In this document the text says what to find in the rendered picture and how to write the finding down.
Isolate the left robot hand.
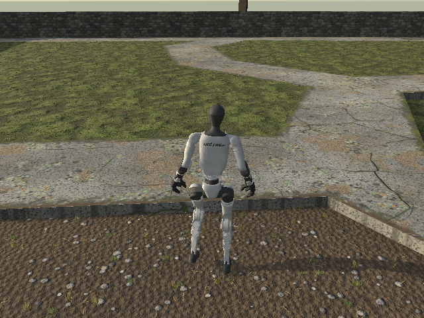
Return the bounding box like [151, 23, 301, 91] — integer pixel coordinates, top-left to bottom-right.
[171, 179, 186, 193]

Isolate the robot right thigh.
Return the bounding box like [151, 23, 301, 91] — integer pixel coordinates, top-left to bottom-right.
[221, 185, 234, 233]

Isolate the left robot upper arm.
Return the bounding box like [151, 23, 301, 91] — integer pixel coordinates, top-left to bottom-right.
[181, 132, 201, 168]

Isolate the right robot hand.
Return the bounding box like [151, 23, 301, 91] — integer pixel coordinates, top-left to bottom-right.
[240, 182, 255, 197]

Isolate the robot left forearm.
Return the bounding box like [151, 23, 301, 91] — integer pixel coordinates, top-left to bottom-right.
[174, 158, 187, 182]

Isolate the robot left thigh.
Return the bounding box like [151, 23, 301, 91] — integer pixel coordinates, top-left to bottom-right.
[189, 184, 205, 221]

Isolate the robot right forearm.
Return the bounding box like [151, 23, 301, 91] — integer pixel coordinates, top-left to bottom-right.
[240, 161, 254, 186]

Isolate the robot thigh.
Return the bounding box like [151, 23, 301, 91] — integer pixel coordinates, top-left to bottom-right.
[221, 185, 234, 233]
[189, 184, 205, 221]

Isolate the right robot upper arm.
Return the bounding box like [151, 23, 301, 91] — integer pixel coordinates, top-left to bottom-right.
[229, 134, 246, 172]

